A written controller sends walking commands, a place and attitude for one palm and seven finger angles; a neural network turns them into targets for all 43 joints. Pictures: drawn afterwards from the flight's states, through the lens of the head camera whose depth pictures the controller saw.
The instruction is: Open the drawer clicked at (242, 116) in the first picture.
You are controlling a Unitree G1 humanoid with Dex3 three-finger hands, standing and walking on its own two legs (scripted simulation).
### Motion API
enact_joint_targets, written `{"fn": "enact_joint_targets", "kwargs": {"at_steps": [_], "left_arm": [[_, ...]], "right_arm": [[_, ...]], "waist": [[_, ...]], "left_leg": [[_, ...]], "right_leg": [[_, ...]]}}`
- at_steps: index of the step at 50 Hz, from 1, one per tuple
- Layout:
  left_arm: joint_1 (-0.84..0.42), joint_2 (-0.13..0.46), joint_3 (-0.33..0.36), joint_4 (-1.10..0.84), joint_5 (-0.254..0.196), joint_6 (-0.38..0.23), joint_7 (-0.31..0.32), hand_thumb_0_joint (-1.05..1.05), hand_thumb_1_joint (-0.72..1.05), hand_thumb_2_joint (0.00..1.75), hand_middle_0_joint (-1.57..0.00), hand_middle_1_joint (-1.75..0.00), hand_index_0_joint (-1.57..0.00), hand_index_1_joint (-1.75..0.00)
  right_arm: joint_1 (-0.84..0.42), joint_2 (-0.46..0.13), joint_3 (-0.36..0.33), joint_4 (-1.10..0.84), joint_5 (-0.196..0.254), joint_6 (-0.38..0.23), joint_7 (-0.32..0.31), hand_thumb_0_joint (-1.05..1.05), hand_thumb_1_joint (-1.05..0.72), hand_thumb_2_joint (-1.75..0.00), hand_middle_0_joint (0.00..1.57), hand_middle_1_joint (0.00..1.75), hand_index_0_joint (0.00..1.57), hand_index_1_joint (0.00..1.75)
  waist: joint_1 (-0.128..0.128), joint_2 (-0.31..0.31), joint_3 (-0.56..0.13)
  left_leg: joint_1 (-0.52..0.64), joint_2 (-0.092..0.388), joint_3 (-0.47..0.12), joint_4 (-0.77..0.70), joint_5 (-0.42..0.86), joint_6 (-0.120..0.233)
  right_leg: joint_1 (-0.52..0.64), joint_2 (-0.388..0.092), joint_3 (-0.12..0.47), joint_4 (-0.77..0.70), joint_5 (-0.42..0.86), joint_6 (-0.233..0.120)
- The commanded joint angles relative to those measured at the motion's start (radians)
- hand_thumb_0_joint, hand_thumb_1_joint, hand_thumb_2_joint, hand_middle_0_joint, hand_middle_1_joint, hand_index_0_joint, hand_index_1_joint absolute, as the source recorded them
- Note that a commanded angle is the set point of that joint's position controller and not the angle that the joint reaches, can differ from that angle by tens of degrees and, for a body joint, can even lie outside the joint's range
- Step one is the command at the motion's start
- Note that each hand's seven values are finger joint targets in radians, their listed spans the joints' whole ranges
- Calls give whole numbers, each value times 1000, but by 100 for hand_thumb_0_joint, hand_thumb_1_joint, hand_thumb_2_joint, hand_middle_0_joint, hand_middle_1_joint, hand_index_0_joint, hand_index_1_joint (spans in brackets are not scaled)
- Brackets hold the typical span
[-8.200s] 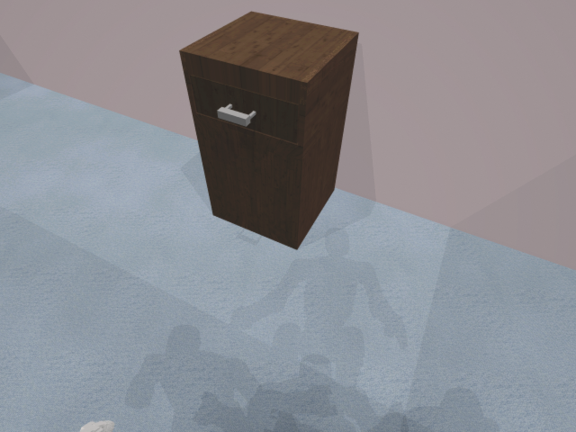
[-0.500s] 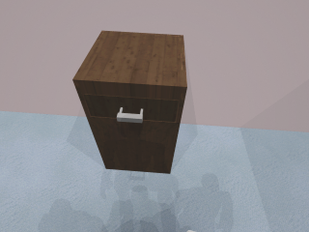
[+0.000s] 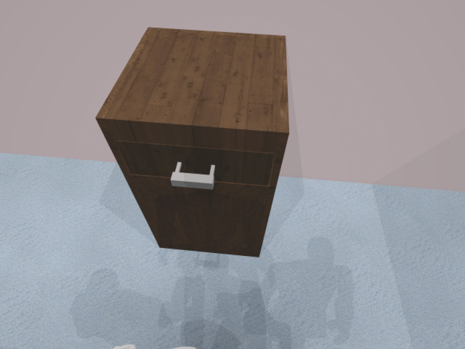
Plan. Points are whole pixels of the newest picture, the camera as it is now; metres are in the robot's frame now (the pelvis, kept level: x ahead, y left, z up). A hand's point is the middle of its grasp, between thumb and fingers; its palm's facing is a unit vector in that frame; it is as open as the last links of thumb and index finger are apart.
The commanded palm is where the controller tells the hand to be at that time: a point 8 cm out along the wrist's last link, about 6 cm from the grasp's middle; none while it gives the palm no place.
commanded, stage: come to a stop and stand still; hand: left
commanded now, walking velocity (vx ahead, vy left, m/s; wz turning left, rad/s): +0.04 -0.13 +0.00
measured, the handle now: (194, 173) +0.54 +0.13 -0.13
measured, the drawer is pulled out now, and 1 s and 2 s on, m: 0.00 0.00 0.00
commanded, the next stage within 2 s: look again from close up in 1.76 s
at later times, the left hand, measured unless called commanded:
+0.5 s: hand out of the picture +0.02 +0.17 -0.17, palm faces -0.03 -0.97 -0.22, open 7.4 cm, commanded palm none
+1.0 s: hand out of the picture -0.01 +0.09 -0.17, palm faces +0.03 -0.99 -0.17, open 7.3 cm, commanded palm none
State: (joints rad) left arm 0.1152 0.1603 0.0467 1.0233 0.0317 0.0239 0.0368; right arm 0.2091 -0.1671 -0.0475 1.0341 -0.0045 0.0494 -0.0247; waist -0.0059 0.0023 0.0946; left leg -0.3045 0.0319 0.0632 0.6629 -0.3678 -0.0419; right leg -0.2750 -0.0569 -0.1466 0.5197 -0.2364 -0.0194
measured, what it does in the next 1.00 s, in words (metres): steps on the spot: left foot, then right foot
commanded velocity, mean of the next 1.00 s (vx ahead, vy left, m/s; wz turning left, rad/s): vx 0.01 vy -0.04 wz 0.00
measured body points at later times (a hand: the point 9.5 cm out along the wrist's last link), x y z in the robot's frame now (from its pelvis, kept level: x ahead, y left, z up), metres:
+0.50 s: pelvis -0.01 -0.02 +0.00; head +0.01 -0.03 +0.45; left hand +0.02 +0.22 -0.15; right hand -0.01 -0.26 -0.16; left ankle +0.01 +0.12 -0.73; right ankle -0.06 -0.13 -0.74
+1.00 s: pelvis +0.01 -0.07 +0.00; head +0.02 -0.08 +0.45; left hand -0.01 +0.14 -0.15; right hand -0.02 -0.28 -0.17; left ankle +0.01 +0.12 -0.73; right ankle -0.06 -0.13 -0.73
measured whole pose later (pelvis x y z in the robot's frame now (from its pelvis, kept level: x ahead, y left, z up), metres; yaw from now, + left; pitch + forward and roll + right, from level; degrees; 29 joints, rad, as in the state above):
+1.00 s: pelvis +0.01 -0.07 +0.00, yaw -1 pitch -1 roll +0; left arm 0.31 0.09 0.00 1.15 0.01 -0.01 0.03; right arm 0.30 -0.13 0.00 1.16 -0.01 0.02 -0.04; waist -0.01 0.02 0.03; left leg -0.18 0.12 0.03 0.42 -0.23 -0.09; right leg -0.08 0.04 -0.09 0.42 -0.33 -0.06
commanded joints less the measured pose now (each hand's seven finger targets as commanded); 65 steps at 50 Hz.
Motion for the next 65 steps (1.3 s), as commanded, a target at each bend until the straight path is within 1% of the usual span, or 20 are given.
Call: {"fn": "enact_joint_targets", "kwargs": {"at_steps": [1, 2, 3, 4, 7, 10, 15, 18, 20, 21, 22, 23, 24, 26, 28, 31, 36, 49, 56, 65], "left_arm": [[60, 96, 24, -63, -17, 7, 3, 0, 90, 90, -20, -30, -20, -30], [73, 66, 15, -68, -20, 7, 1, 0, 90, 90, -20, -30, -20, -30], [50, 80, 13, -61, -16, 14, 0, 0, 90, 90, -20, -30, -20, -30], [56, 82, 14, -45, -14, 17, -6, 0, 90, 90, -20, -30, -20, -30], [110, 91, 12, 2, -13, 12, -21, 0, 90, 90, -20, -30, -20, -30], [96, 98, 12, 5, -11, 15, -27, 0, 90, 90, -20, -30, -20, -30], [79, 84, 6, -5, -12, 21, -29, 0, 90, 90, -20, -30, -20, -30], [110, 64, -3, 7, -17, 13, -28, 0, 90, 90, -20, -30, -20, -30], [149, 66, -6, 30, -17, 4, -24, 0, 90, 90, -20, -30, -20, -30], [192, 68, -7, 45, -17, -3, -22, 0, 90, 90, -20, -30, -20, -30], [198, 97, -6, 54, -14, -13, -17, 0, 90, 90, -20, -30, -20, -30], [187, 132, -5, 55, -14, -23, -11, 0, 90, 90, -20, -30, -20, -30], [164, 156, -8, 54, -19, -27, -10, 0, 90, 90, -20, -30, -20, -30], [148, 143, -10, 63, -19, -36, -8, 0, 90, 90, -20, -30, -20, -30], [135, 105, -21, 66, -24, -37, -4, 0, 90, 90, -20, -30, -20, -30], [163, 93, -22, 77, -28, -33, -2, 0, 90, 90, -20, -30, -20, -30], [190, 87, -20, 83, -29, -34, 1, 0, 90, 90, -20, -30, -20, -30], [262, 56, -18, 103, -27, -42, 10, 0, 90, 90, -20, -30, -20, -30], [268, 51, -17, 107, -23, -39, 11, 0, 90, 90, -20, -30, -20, -30], [271, 60, -15, 103, -23, -38, 12, 0, 90, 90, -20, -30, -20, -30]], "right_arm": [[163, -108, -16, -22, -18, -38, 4, 0, -90, -90, 20, 30, 20, 30], [115, -156, -18, -50, -22, -41, 0, 0, -90, -90, 20, 30, 20, 30], [75, -151, -16, -55, -22, -48, -9, 0, -90, -90, 20, 30, 20, 30], [43, -150, -11, -54, -23, -52, -18, 0, -90, -90, 20, 30, 20, 30], [14, -142, -3, -45, -21, -55, -26, 0, -90, -90, 20, 30, 20, 30], [66, -156, -11, -21, -18, -53, -31, 0, -90, -90, 20, 30, 20, 30], [101, -186, -27, -3, -21, -44, -27, 0, -90, -90, 20, 30, 20, 30], [81, -187, -28, 4, -22, -42, -19, 0, -90, -90, 20, 30, 20, 30], [75, -175, -27, 13, -17, -43, -14, 0, -90, -90, 20, 30, 20, 30], [68, -164, -25, 13, -13, -44, -13, 0, -90, -90, 20, 30, 20, 30], [81, -130, -19, 19, -6, -47, -10, 0, -90, -90, 20, 30, 20, 30], [85, -85, -8, 15, 0, -49, -6, 0, -90, -90, 20, 30, 20, 30], [77, -54, 6, 12, -1, -48, 2, 0, -90, -90, 20, 30, 20, 30], [65, -41, 16, 26, -14, -35, -1, 0, -90, -90, 20, 30, 20, 30], [112, -50, 19, 60, -14, -39, -3, 0, -90, -90, 20, 30, 20, 30], [128, -50, 23, 88, -12, -40, -5, 0, -90, -90, 20, 30, 20, 30], [149, -42, 27, 101, -13, -35, -9, 0, -90, -90, 20, 30, 20, 30], [153, -27, 28, 106, -7, -42, -23, 0, -90, -90, 20, 30, 20, 30], [138, -31, 29, 99, -7, -46, -28, 0, -90, -90, 20, 30, 20, 30], [121, -47, 30, 89, -6, -51, -30, 0, -90, -90, 20, 30, 20, 30]], "waist": [[-10, 124, -153], [3, 223, -125], [-9, 217, -97], [4, 212, -74], [15, 119, -90], [-15, 88, -90], [-44, 134, -105], [-32, 175, -120], [-13, 164, -123], [8, 136, -136], [5, 63, -119], [-6, -41, -106], [-16, -65, -90], [-11, -201, -39], [-25, -146, -15], [-10, -49, 14], [-8, -52, 15], [-1, -41, -36], [-1, -3, -28], [5, -17, -50]], "left_leg": [[160, 188, -199, -321, 380, 80], [74, 306, -309, -396, 431, 158], [21, 316, -345, -463, 313, 193], [18, 299, -331, -468, 270, 198], [141, 268, -242, -428, 350, 192], [225, 276, -213, -408, 470, 193], [268, 286, -205, -387, 478, 204], [230, 254, -186, -378, 414, 189], [193, 220, -160, -350, 385, 162], [165, 196, -134, -307, 368, 136], [90, 151, -100, -264, 300, 94], [29, 92, -46, -226, 195, 52], [45, 49, -17, -233, 109, 30], [86, 39, -11, -214, 118, 23], [132, 58, -25, -250, 206, 25], [141, 76, -33, -269, 251, 25], [145, 75, -27, -258, 251, 19], [168, 84, -14, -235, 330, 20], [194, 92, -15, -230, 382, 25], [214, 93, -14, -225, 457, 30]], "right_leg": [[-50, -58, 83, 68, 36, -1], [-48, 6, 60, 152, -176, 27], [-52, 23, 114, 275, -275, 27], [-72, 13, 164, 336, -264, 23], [-139, 13, 182, 385, -198, 37], [-168, 10, 173, 369, -193, 52], [-140, 5, 142, 271, -238, 56], [-58, 17, 109, 142, -206, 45], [23, 25, 85, 3, -100, 41], [95, 20, 79, -123, 9, 41], [166, -20, 134, -195, 84, 30], [177, -115, 237, -220, 112, -5], [117, -174, 264, -239, 92, -36], [33, -153, 269, -264, 123, -54], [16, -110, 220, -240, 131, -43], [18, -70, 193, -241, 58, -22], [32, -66, 202, -260, 57, -26], [121, -62, 169, -192, 376, -16], [115, -53, 162, -179, 378, -16], [149, -55, 150, -156, 458, -10]]}}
